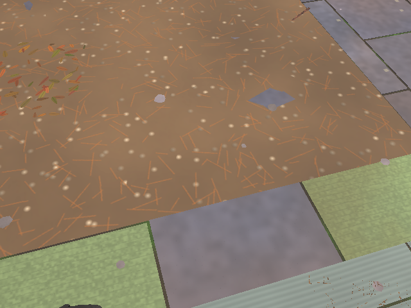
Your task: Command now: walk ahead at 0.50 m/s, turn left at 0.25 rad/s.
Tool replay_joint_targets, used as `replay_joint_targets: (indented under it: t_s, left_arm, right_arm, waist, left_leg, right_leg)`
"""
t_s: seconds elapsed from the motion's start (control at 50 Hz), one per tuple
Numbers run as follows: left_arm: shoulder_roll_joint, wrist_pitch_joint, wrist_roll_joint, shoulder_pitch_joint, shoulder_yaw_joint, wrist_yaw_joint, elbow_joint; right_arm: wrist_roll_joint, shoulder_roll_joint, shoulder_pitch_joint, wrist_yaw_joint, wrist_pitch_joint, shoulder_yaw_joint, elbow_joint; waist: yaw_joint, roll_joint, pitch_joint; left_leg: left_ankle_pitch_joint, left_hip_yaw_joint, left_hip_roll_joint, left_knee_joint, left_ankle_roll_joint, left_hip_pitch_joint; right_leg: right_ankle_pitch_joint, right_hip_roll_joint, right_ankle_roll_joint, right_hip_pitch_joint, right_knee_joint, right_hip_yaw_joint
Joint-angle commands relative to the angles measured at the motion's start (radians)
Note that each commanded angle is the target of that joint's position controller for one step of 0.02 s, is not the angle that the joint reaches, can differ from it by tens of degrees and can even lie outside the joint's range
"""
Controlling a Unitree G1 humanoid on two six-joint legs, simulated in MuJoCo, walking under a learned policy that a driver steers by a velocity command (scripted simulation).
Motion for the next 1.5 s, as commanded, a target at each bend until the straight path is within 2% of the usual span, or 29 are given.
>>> replay_joint_targets:
  t_s: [0.02,0.08,0.1,0.12,0.14,0.16,0.22,0.28,0.32,0.36,0.4,0.44,0.46,0.48,0.5,0.54,0.6,0.68,0.76,0.88,0.94,0.98,1.02,1.06,1.1,1.18,1.4,1.46,1.5]
  left_arm:
    - [0.047,-0.048,-0.005,-0.237,0.007,-0.022,-0.129]
    - [0.153,-0.057,-0.015,0.115,0.055,-0.01,-0.029]
    - [0.259,-0.039,-0.002,0.355,0.088,0.016,0.021]
    - [0.319,-0.008,0.007,0.378,0.099,0.029,0.044]
    - [0.23,0.018,0.031,0.422,0.089,0.043,0.038]
    - [0.177,0.026,0.033,0.393,0.075,0.051,0.05]
    - [0.069,0.023,0.018,0.234,0.038,0.039,0.082]
    - [0.074,-0.005,0.004,0.058,0.031,0.03,0.089]
    - [0.145,-0.01,0.013,-0.021,0.049,0.04,0.071]
    - [0.23,-0.029,0.014,0.05,0.075,0.044,0.073]
    - [0.28,-0.019,-0.03,0.064,0.089,0.045,0.082]
    - [0.252,-0.011,-0.05,0.117,0.08,0.036,0.083]
    - [0.057,-0.012,0.017,0.233,0.03,0.028,0.044]
    - [0.119,-0.046,0.017,0.262,0.031,0.001,0.034]
    - [0.197,-0.063,-0.029,0.147,0.058,-0.012,0.012]
    - [0.132,-0.073,-0.012,0.086,0.039,0.0,-0.022]
    - [0.128,-0.05,0.0,0.11,0.036,0.014,-0.045]
    - [0.115,-0.038,0.029,0.012,0.035,0.018,-0.075]
    - [0.059,-0.039,0.011,-0.104,0.016,0.007,-0.093]
    - [0.105,-0.059,-0.008,-0.196,0.03,-0.019,-0.131]
    - [0.137,-0.072,-0.004,-0.117,0.047,-0.025,-0.114]
    - [0.199,-0.077,0.01,0.108,0.077,-0.015,-0.064]
    - [0.271,-0.067,0.012,0.333,0.098,-0.02,-0.005]
    - [0.158,-0.054,-0.011,0.25,0.065,-0.014,-0.015]
    - [0.126,-0.046,0.012,0.182,0.049,-0.01,-0.022]
    - [0.133,-0.057,0.003,0.189,0.046,-0.006,0.003]
    - [0.194,-0.015,-0.018,0.351,0.055,0.013,0.096]
    - [0.222,0.002,-0.017,0.337,0.065,0.022,0.104]
    - [0.213,0.011,-0.013,0.308,0.059,0.028,0.093]
  right_arm:
    - [0.003,-0.152,0.163,-0.015,0.032,-0.027,0.008]
    - [0.002,-0.221,0.025,-0.029,0.034,-0.042,-0.036]
    - [-0.016,-0.162,-0.076,-0.024,0.007,-0.028,-0.089]
    - [-0.014,-0.016,0.033,-0.01,-0.031,0.005,-0.107]
    - [0.03,-0.101,-0.024,-0.009,-0.044,-0.016,-0.096]
    - [0.053,-0.101,-0.103,-0.009,-0.037,-0.022,-0.121]
    - [0.038,0.007,-0.167,-0.016,0.024,-0.001,-0.179]
    - [0.027,0.029,-0.143,-0.021,0.06,0.01,-0.272]
    - [0.002,0.013,-0.114,-0.002,0.054,0.014,-0.3]
    - [-0.016,-0.019,-0.092,0.015,0.046,-0.009,-0.284]
    - [-0.009,-0.069,-0.011,0.023,0.055,-0.036,-0.274]
    - [0.0,-0.176,0.174,0.018,0.075,-0.096,-0.227]
    - [0.012,-0.311,0.092,0.002,0.074,-0.119,-0.235]
    - [-0.007,-0.281,0.021,0.006,0.047,-0.098,-0.32]
    - [-0.01,-0.205,-0.009,0.02,0.018,-0.074,-0.325]
    - [-0.006,-0.155,-0.018,0.031,-0.009,-0.062,-0.272]
    - [-0.015,-0.116,-0.099,0.015,-0.014,-0.052,-0.294]
    - [0.003,-0.123,-0.023,-0.01,-0.023,-0.056,-0.288]
    - [0.003,-0.13,0.02,-0.024,-0.011,-0.059,-0.265]
    - [0.008,-0.147,0.066,-0.015,-0.001,-0.066,-0.218]
    - [0.006,-0.162,0.049,-0.019,0.012,-0.074,-0.212]
    - [-0.001,-0.128,0.015,-0.018,0.014,-0.06,-0.229]
    - [0.006,-0.037,0.153,-0.021,-0.006,-0.024,-0.247]
    - [0.02,-0.148,-0.018,-0.016,-0.017,-0.046,-0.264]
    - [-0.003,-0.13,-0.094,-0.013,-0.026,-0.046,-0.28]
    - [-0.003,-0.072,-0.077,-0.011,-0.013,-0.037,-0.273]
    - [0.009,-0.04,-0.412,0.031,-0.04,-0.019,-0.356]
    - [0.005,-0.076,-0.37,0.041,-0.044,-0.033,-0.354]
    - [-0.003,-0.149,-0.129,0.027,-0.04,-0.071,-0.287]
  waist:
    - [-0.05,0.045,0.036]
    - [0.162,0.141,-0.187]
    - [0.282,0.065,-0.338]
    - [0.217,-0.23,-0.42]
    - [0.291,-0.128,-0.39]
    - [0.287,-0.146,-0.249]
    - [0.164,-0.186,0.047]
    - [0.018,-0.165,0.155]
    - [-0.039,-0.106,0.112]
    - [-0.021,-0.111,0.005]
    - [-0.069,-0.133,-0.097]
    - [-0.159,-0.047,-0.206]
    - [0.008,0.397,-0.171]
    - [0.022,0.362,-0.398]
    - [-0.003,0.183,-0.252]
    - [0.051,-0.007,-0.045]
    - [0.125,0.069,-0.024]
    - [0.092,0.0,-0.019]
    - [0.036,0.069,-0.005]
    - [-0.011,0.093,0.034]
    - [0.031,0.129,0.008]
    - [0.146,0.108,-0.166]
    - [0.152,-0.298,-0.375]
    - [0.177,-0.105,-0.135]
    - [0.134,-0.042,-0.028]
    - [0.093,-0.085,-0.01]
    - [0.19,-0.057,0.057]
    - [0.138,-0.081,0.017]
    - [0.009,-0.072,-0.143]
  left_leg:
    - [0.575,-0.224,0.212,0.095,0.142,0.207]
    - [0.866,-0.187,0.156,0.384,0.074,-0.054]
    - [0.514,-0.136,0.098,0.665,0.021,-0.369]
    - [-0.361,-0.068,-0.024,0.924,-0.046,-0.781]
    - [-0.416,-0.12,0.038,1.098,-0.074,-0.883]
    - [-0.39,-0.08,0.076,1.194,-0.079,-0.979]
    - [-0.366,-0.037,0.143,1.358,-0.081,-0.997]
    - [-0.266,-0.05,0.174,1.33,-0.068,-0.928]
    - [-0.049,-0.003,0.161,0.956,-0.048,-0.641]
    - [0.034,0.096,0.078,0.888,-0.02,-0.401]
    - [-0.055,0.139,0.018,0.789,0.042,-0.379]
    - [0.063,0.083,-0.074,0.521,0.102,-0.033]
    - [-0.005,-0.441,0.153,0.323,0.248,0.094]
    - [-0.317,-0.969,0.328,0.069,0.383,0.139]
    - [-0.406,-0.929,0.328,0.019,0.321,0.052]
    - [-0.28,-0.699,0.267,0.071,0.241,-0.17]
    - [-0.044,-0.465,0.174,0.028,0.233,-0.281]
    - [0.246,-0.345,0.156,0.002,0.227,-0.22]
    - [0.187,-0.25,0.127,-0.016,0.182,-0.195]
    - [0.17,-0.316,0.207,0.041,0.169,-0.055]
    - [0.384,-0.331,0.226,0.128,0.14,0.019]
    - [0.572,-0.257,0.143,0.404,0.088,-0.054]
    - [-0.312,-0.166,-0.069,0.974,-0.029,-0.628]
    - [-0.192,-0.175,0.035,1.07,-0.024,-0.761]
    - [-0.071,-0.126,0.102,0.974,-0.025,-0.711]
    - [-0.013,-0.086,0.143,0.849,-0.053,-0.666]
    - [0.308,-0.026,0.087,0.315,-0.035,-0.626]
    - [0.197,-0.008,0.051,0.272,0.008,-0.524]
    - [0.237,0.017,0.03,0.247,0.069,-0.154]
  right_leg:
    - [-0.072,0.117,0.01,-0.1,-0.231,-0.099]
    - [0.114,0.086,-0.052,0.585,-0.394,-0.04]
    - [0.424,-0.108,-0.11,0.998,-0.258,0.095]
    - [0.834,-0.401,-0.277,1.278,-0.159,0.372]
    - [0.73,-0.405,-0.324,1.187,-0.198,0.358]
    - [0.561,-0.347,-0.287,1.097,-0.252,0.266]
    - [0.163,-0.28,-0.212,0.645,-0.482,0.13]
    - [0.078,-0.231,-0.147,0.332,-0.623,-0.049]
    - [0.132,-0.101,-0.119,0.169,-0.626,-0.236]
    - [0.571,-0.154,-0.164,0.216,-0.583,-0.235]
    - [1.023,-0.191,-0.147,0.473,-0.362,-0.236]
    - [0.887,-0.143,-0.089,0.429,0.065,-0.222]
    - [-0.252,0.066,-0.004,0.08,0.52,-0.193]
    - [-0.373,0.146,-0.028,-0.023,0.78,0.106]
    - [-0.292,0.123,-0.051,-0.125,0.843,0.126]
    - [-0.217,0.046,-0.086,-0.155,0.744,0.084]
    - [-0.172,0.003,-0.083,-0.064,0.584,0.075]
    - [-0.052,0.012,-0.017,-0.097,0.308,0.034]
    - [0.174,0.05,0.024,-0.035,-0.023,0.003]
    - [0.17,0.065,-0.012,-0.016,-0.211,0.01]
    - [0.069,0.09,-0.059,0.078,-0.264,-0.019]
    - [0.113,0.045,-0.136,0.434,-0.264,0.011]
    - [-0.141,-0.291,-0.35,0.971,-0.371,0.682]
    - [-0.291,-0.236,-0.279,0.762,-0.434,0.523]
    - [-0.107,-0.16,-0.26,0.561,-0.489,0.367]
    - [0.112,-0.114,-0.273,0.461,-0.552,0.226]
    - [0.272,-0.125,-0.218,0.593,-0.528,0.084]
    - [0.487,-0.147,-0.19,0.664,-0.425,0.081]
    - [0.672,-0.08,-0.146,0.578,-0.142,0.02]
